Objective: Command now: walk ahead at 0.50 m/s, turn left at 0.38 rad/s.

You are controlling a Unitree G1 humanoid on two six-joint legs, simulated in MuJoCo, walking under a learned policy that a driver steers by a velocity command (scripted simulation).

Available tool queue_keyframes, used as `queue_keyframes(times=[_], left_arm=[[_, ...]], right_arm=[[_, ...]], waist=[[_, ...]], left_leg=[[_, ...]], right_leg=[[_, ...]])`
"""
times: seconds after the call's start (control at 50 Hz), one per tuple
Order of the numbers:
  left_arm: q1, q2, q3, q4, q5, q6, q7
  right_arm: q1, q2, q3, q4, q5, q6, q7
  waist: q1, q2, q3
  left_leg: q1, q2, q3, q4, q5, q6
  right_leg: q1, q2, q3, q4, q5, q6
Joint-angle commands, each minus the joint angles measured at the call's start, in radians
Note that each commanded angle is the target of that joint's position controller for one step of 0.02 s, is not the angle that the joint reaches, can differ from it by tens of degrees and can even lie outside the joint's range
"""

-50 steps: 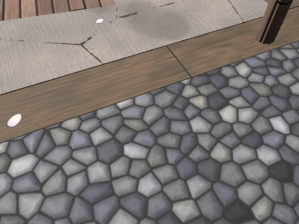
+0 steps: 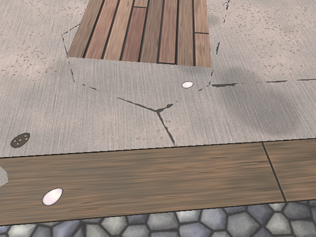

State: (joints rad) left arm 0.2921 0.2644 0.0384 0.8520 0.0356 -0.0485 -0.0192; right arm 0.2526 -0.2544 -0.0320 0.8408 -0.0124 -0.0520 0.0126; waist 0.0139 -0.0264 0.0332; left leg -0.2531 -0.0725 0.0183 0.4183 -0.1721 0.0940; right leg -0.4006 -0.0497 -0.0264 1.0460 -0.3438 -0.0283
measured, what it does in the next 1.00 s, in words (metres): walks ahead, turning left: right foot, then left foot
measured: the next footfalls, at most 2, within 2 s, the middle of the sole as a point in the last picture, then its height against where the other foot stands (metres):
right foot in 0.36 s outside the picture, level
left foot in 0.88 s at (114, 220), level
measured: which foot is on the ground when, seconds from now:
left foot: down 0.00-0.36, up 0.38-0.86, down 0.88-1.00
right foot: up 0.00-0.34, down 0.36-0.90, up 0.92-1.00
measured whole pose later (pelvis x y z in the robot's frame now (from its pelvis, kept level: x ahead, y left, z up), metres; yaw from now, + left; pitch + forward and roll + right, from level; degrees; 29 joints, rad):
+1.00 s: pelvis +0.50 +0.11 -0.01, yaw +34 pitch +0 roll -1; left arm 0.30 0.26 0.04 0.83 0.02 -0.05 0.00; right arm 0.15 -0.28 -0.06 0.78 -0.02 -0.01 0.02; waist 0.04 -0.01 0.08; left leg -0.35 -0.10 0.05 0.54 -0.19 0.12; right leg -0.34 -0.09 -0.05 1.20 -0.38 0.01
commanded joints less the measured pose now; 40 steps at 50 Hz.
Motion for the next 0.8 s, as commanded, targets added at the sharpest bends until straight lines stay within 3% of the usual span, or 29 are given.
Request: queue_keyframes(times=[0.02, 0.12, 0.24, 0.3, 0.34, 0.36, 0.38, 0.4, 0.42, 0.44, 0.46, 0.48, 0.52, 0.58, 0.64, 0.7, 0.76, 0.8], left_arm=[[0.032, 0.073, 0.018, -0.056, 0.013, 0.011, -0.007], [-0.180, 0.066, 0.014, -0.128, 0.005, 0.021, -0.005], [-0.358, 0.069, 0.005, -0.198, -0.010, 0.012, -0.005], [-0.325, 0.094, 0.009, -0.205, -0.014, -0.001, -0.001], [-0.153, 0.124, 0.024, -0.155, -0.014, -0.015, 0.014], [-0.013, 0.169, 0.041, -0.122, -0.001, -0.030, 0.028], [0.130, 0.259, 0.060, -0.125, 0.024, -0.033, 0.045], [0.086, 0.301, 0.071, -0.124, 0.021, -0.016, 0.041], [0.012, 0.199, 0.053, -0.136, 0.005, -0.007, 0.037], [-0.048, 0.120, 0.035, -0.144, -0.004, -0.008, 0.033], [-0.075, 0.091, 0.026, -0.141, -0.002, -0.011, 0.031], [-0.064, 0.082, 0.022, -0.128, -0.003, -0.017, 0.033], [-0.032, 0.082, 0.023, -0.103, -0.012, -0.036, 0.028], [0.009, 0.089, 0.030, -0.075, -0.021, -0.053, 0.022], [0.040, 0.082, 0.029, -0.049, -0.018, -0.052, 0.021], [0.059, 0.099, 0.033, -0.031, -0.018, -0.051, 0.023], [0.104, 0.127, 0.040, -0.006, -0.018, -0.044, 0.031], [0.125, 0.143, 0.043, 0.011, -0.017, -0.030, 0.036]], right_arm=[[0.053, -0.128, -0.037, -0.019, 0.013, -0.022, -0.007], [0.138, -0.146, -0.052, 0.017, 0.012, -0.018, -0.008], [0.236, -0.158, -0.060, 0.047, 0.001, -0.016, -0.015], [0.209, -0.181, -0.069, 0.037, -0.005, -0.011, -0.026], [0.159, -0.200, -0.075, 0.024, -0.004, -0.012, -0.022], [0.150, -0.181, -0.071, 0.018, 0.004, -0.019, -0.014], [0.178, -0.093, -0.050, -0.022, 0.029, -0.024, -0.011], [0.265, -0.076, -0.046, -0.039, 0.027, -0.019, -0.013], [0.236, -0.136, -0.055, -0.005, -0.005, 0.000, -0.020], [0.171, -0.132, -0.057, -0.004, -0.011, 0.004, -0.008], [0.138, -0.109, -0.053, -0.010, -0.011, 0.009, 0.000], [0.121, -0.104, -0.054, -0.014, -0.021, 0.019, 0.009], [0.104, -0.087, -0.050, -0.023, -0.025, 0.038, 0.024], [0.008, -0.069, -0.042, -0.063, -0.023, 0.049, 0.041], [-0.103, -0.055, -0.031, -0.106, -0.022, 0.046, 0.055], [-0.214, -0.034, -0.013, -0.144, -0.019, 0.039, 0.070], [-0.286, -0.043, -0.010, -0.174, -0.025, 0.041, 0.076], [-0.294, -0.056, -0.014, -0.183, -0.032, 0.043, 0.071]], waist=[[0.015, 0.094, -0.029], [-0.033, 0.077, 0.031], [-0.094, 0.086, 0.030], [-0.062, 0.102, 0.021], [0.019, 0.085, -0.043], [0.082, 0.020, -0.131], [0.118, -0.122, -0.298], [0.042, -0.302, -0.321], [0.010, -0.129, -0.175], [0.004, -0.029, -0.068], [-0.007, -0.025, -0.026], [-0.013, -0.062, -0.009], [-0.022, -0.087, -0.013], [-0.020, -0.068, -0.006], [-0.006, -0.062, 0.021], [0.014, -0.061, 0.041], [0.029, -0.057, 0.060], [0.023, -0.059, 0.052]], left_leg=[[0.130, 0.234, -0.308, -0.233, 0.197, 0.161], [0.119, 0.209, -0.305, -0.278, 0.131, 0.163], [0.211, 0.209, -0.329, -0.187, 0.285, 0.138], [0.215, 0.221, -0.365, -0.116, 0.363, 0.098], [0.148, 0.177, -0.348, 0.043, 0.490, 0.059], [0.064, 0.103, -0.295, 0.256, 0.434, 0.034], [-0.117, 0.013, -0.193, 0.562, 0.098, 0.002], [-0.335, -0.071, -0.127, 0.723, -0.400, -0.007], [-0.383, 0.025, -0.144, 0.806, -0.313, 0.002], [-0.370, 0.058, -0.132, 0.786, -0.225, -0.002], [-0.344, 0.087, -0.119, 0.749, -0.175, -0.011], [-0.328, 0.106, -0.108, 0.727, -0.159, -0.020], [-0.314, 0.112, -0.089, 0.725, -0.127, -0.031], [-0.402, 0.129, -0.077, 0.698, -0.044, -0.041], [-0.444, 0.136, -0.044, 0.569, 0.059, -0.055], [-0.375, 0.132, 0.016, 0.371, 0.161, -0.046], [-0.337, 0.121, 0.065, 0.260, 0.122, -0.017], [-0.301, 0.090, 0.095, 0.214, 0.041, 0.015]], right_leg=[[-0.152, -0.040, 0.027, -0.032, 0.052, 0.034], [-0.245, -0.043, 0.025, -0.225, 0.225, 0.080], [-0.224, 0.004, 0.032, -0.398, 0.305, 0.070], [-0.099, 0.026, 0.045, -0.482, 0.245, 0.040], [0.168, 0.070, 0.019, -0.559, 0.193, 0.008], [0.380, 0.002, 0.078, -0.599, 0.175, -0.024], [0.634, -0.270, 0.378, -0.649, -0.065, -0.079], [0.675, -0.416, 0.764, -0.787, -0.108, -0.158], [0.535, -0.380, 0.699, -0.789, -0.211, -0.158], [0.409, -0.326, 0.536, -0.807, -0.154, -0.140], [0.338, -0.278, 0.402, -0.830, -0.021, -0.120], [0.301, -0.247, 0.309, -0.843, 0.087, -0.108], [0.280, -0.222, 0.198, -0.854, 0.266, -0.105], [0.316, -0.225, 0.090, -0.876, 0.408, -0.119], [0.329, -0.202, -0.014, -0.890, 0.468, -0.116], [0.319, -0.184, -0.102, -0.893, 0.486, -0.098], [0.384, -0.213, -0.141, -0.875, 0.544, -0.087], [0.450, -0.227, -0.174, -0.805, 0.714, -0.078]])
Velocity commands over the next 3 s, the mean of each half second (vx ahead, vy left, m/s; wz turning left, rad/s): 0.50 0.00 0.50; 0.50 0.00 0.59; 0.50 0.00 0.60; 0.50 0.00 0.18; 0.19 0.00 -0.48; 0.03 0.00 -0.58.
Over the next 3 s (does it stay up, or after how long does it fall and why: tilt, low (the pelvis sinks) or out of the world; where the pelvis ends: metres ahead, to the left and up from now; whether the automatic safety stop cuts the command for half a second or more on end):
stays up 0.97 0.63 0.00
